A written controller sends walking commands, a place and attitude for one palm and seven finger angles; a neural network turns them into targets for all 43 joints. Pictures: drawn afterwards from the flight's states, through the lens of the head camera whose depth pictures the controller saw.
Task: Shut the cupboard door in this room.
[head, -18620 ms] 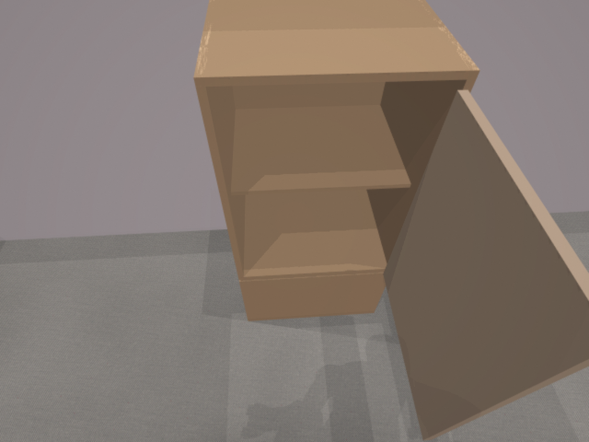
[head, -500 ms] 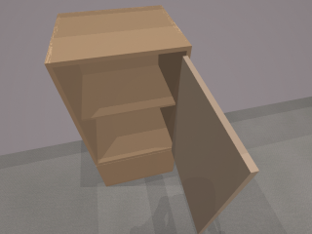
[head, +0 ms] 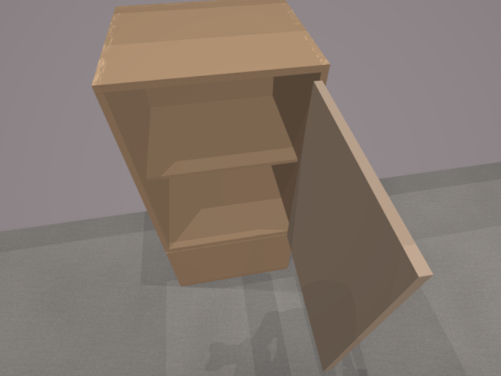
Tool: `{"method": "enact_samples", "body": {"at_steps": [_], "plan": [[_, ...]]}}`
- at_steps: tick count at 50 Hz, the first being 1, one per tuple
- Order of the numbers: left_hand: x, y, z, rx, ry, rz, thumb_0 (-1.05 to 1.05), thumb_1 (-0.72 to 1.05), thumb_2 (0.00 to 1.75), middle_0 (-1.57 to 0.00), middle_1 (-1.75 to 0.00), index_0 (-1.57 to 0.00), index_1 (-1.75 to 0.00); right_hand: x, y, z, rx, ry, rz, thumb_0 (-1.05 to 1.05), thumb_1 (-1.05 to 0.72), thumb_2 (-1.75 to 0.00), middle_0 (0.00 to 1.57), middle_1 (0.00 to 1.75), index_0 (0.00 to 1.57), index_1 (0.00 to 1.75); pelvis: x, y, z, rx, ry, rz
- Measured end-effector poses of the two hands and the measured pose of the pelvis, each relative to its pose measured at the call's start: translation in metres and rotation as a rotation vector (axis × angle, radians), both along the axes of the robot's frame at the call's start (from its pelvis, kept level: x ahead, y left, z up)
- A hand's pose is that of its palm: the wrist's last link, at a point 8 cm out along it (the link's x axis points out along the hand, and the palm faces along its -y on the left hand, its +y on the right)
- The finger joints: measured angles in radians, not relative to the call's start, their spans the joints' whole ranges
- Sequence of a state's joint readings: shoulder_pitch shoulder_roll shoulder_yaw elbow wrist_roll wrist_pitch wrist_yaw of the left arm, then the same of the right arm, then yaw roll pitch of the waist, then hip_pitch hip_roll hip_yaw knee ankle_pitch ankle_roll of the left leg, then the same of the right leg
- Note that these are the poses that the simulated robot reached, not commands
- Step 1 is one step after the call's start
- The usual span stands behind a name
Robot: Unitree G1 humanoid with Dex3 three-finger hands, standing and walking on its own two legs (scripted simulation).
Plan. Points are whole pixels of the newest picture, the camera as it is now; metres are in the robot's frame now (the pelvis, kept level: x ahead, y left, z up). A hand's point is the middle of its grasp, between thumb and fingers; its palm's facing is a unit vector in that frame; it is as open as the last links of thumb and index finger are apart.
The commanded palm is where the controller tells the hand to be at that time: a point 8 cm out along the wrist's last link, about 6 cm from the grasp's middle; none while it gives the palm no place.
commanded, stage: turn or walk to find it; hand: left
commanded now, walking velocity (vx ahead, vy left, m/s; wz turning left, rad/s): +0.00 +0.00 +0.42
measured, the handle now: (390, 290) +0.27 -0.21 -0.02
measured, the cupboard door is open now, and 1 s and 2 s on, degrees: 89 88 87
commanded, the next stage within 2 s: none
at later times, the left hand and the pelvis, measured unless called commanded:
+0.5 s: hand out of the picture +0.03 +0.19 -0.16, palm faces +0.23 -0.93 -0.30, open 7.4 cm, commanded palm none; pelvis -0.01 -0.03 +0.00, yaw +14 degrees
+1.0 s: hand out of the picture -0.11 +0.14 -0.18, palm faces +0.51 -0.81 -0.28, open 7.4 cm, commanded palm none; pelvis -0.02 -0.06 -0.01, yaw +29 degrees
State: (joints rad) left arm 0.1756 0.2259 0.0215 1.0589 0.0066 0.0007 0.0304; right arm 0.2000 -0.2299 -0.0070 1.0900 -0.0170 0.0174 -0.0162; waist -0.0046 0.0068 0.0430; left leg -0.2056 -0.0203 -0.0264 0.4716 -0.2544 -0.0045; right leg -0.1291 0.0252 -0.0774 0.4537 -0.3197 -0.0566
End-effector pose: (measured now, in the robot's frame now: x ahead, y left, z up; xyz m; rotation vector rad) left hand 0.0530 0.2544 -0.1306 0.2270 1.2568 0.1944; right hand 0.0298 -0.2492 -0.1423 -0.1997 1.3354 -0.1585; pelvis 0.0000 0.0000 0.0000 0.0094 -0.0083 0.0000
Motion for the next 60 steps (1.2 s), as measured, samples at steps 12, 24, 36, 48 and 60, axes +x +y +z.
{"method": "enact_samples", "body": {"at_steps": [12, 24, 36, 48, 60], "plan": [[-0.036, 0.012, -0.016, -0.031, 0.05, 0.111, 0.0, 0.91, 0.9, -0.2, -0.3, -0.2, -0.3, 0.013, 0.035, -0.004, 0.03, 0.0, 0.082, 0.0, -0.91, -0.9, 0.2, 0.3, 0.2, 0.3, -0.009, 0.014, -0.007, 0.009, 0.0, 0.102], [-0.042, -0.012, 0.007, 0.021, -0.03, 0.203, 0.0, 0.91, 0.9, -0.2, -0.3, -0.19, -0.3, 0.032, -0.007, -0.005, 0.038, 0.027, 0.178, 0.01, -0.9, -0.9, 0.2, 0.3, 0.21, 0.3, -0.013, -0.028, -0.001, -0.011, 0.037, 0.231], [-0.092, -0.07, 0.02, 0.038, -0.02, 0.334, 0.0, 0.91, 0.9, -0.2, -0.3, -0.2, -0.3, 0.109, -0.052, 0.0, 0.032, -0.061, 0.318, 0.01, -0.91, -0.9, 0.19, 0.3, 0.2, 0.3, -0.008, -0.07, 0.004, 0.056, 0.017, 0.361], [-0.18, -0.079, -0.007, -0.017, 0.069, 0.535, 0.0, 0.9, 0.9, -0.21, -0.3, -0.2, -0.3, 0.171, 0.015, 0.008, 0.041, -0.176, 0.559, 0.01, -0.91, -0.9, 0.19, 0.3, 0.2, 0.3, -0.019, -0.06, -0.009, 0.007, 0.031, 0.489], [-0.182, -0.085, 0.0, 0.021, 0.028, 0.627, 0.01, 0.91, 0.9, -0.2, -0.29, -0.19, -0.3, 0.167, 0.013, -0.004, 0.05, -0.103, 0.637, 0.01, -0.9, -0.9, 0.2, 0.3, 0.19, 0.29, -0.011, -0.079, -0.009, 0.014, 0.022, 0.591]]}}
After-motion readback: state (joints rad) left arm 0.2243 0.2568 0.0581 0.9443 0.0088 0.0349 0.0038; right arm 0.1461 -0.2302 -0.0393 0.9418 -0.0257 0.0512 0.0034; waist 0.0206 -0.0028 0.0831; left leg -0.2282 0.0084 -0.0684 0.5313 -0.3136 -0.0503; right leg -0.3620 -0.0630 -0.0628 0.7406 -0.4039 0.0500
